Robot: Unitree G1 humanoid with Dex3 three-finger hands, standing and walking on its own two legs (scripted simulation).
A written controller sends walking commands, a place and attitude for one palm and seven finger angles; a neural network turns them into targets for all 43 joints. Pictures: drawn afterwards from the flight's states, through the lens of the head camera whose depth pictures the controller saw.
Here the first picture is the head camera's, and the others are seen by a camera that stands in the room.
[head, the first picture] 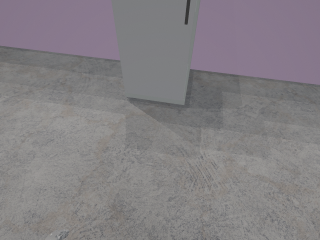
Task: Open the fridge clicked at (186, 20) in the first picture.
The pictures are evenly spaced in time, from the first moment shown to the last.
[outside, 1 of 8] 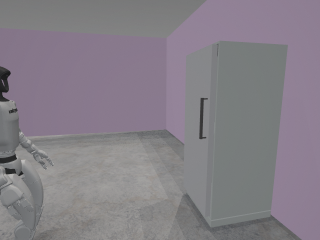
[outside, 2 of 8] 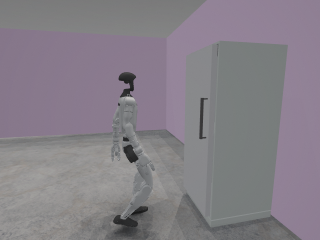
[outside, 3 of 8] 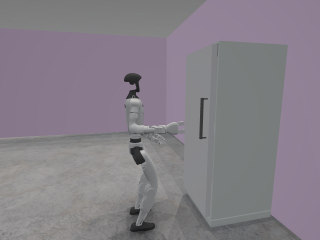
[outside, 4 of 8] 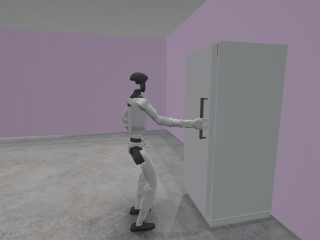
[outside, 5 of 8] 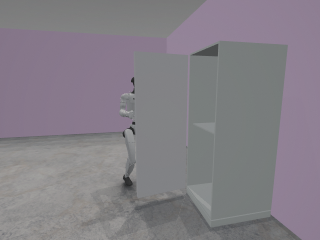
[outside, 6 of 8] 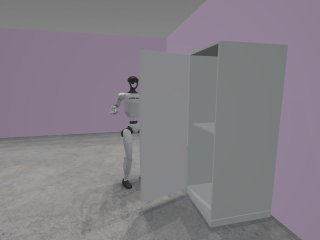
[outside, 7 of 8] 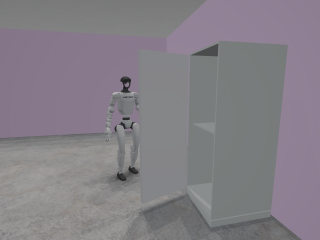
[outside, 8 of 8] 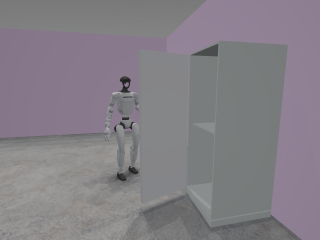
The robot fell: no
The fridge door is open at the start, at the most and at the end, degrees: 0 81 70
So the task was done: yes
